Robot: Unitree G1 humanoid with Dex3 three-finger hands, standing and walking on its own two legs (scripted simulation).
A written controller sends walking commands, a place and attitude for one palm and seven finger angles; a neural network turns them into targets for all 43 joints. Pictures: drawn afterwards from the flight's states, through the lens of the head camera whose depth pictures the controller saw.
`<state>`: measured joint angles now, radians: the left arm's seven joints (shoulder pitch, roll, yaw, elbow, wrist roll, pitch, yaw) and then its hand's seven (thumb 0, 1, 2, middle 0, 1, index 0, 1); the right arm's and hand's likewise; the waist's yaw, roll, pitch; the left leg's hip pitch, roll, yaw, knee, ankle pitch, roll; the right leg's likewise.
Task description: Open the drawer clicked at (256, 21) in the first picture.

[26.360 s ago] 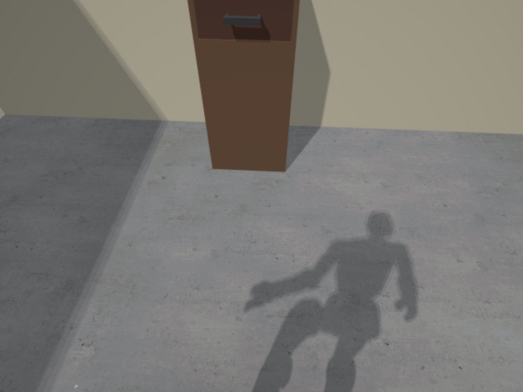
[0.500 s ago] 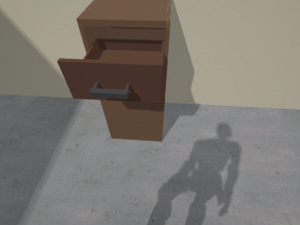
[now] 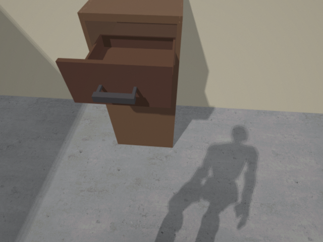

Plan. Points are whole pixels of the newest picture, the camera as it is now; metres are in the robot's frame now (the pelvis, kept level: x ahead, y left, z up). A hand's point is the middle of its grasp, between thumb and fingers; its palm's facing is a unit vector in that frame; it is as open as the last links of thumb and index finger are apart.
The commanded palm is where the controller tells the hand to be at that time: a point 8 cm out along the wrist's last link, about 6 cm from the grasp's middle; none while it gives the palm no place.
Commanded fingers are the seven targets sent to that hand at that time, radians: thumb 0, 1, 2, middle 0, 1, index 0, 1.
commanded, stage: look to check the result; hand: left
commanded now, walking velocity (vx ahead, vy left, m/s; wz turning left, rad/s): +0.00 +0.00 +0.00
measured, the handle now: (115, 93) +0.55 +0.18 +0.04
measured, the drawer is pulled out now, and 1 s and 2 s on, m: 0.29 0.29 0.29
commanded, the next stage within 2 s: stand and wait in 0.26 s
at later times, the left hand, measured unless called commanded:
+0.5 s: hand out of the picture +0.01 +0.16 -0.17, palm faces +0.03 -0.98 -0.19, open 7.3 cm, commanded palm none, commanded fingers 0.00 0.90 0.90 -0.20 -0.30 -0.20 -0.30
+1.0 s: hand out of the picture +0.03 +0.16 -0.17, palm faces +0.03 -0.98 -0.20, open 7.3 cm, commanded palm none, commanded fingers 0.00 0.90 0.90 -0.20 -0.30 -0.20 -0.30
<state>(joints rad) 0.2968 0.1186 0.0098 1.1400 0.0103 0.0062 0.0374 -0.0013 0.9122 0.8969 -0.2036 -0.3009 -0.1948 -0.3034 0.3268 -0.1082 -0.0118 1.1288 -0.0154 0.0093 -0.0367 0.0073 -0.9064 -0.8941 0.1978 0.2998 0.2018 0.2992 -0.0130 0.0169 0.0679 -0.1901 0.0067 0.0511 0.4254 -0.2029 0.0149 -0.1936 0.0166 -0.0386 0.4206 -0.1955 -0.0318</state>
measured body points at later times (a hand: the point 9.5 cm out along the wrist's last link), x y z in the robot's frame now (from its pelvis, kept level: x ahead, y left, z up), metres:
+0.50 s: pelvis +0.01 +0.00 +0.00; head +0.03 -0.01 +0.45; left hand +0.01 +0.21 -0.16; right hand +0.00 -0.21 -0.17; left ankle +0.02 +0.11 -0.74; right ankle +0.02 -0.10 -0.74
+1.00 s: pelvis +0.03 -0.01 +0.00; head +0.05 -0.02 +0.45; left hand +0.03 +0.21 -0.16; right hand +0.01 -0.21 -0.17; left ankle +0.02 +0.11 -0.74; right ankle +0.02 -0.10 -0.74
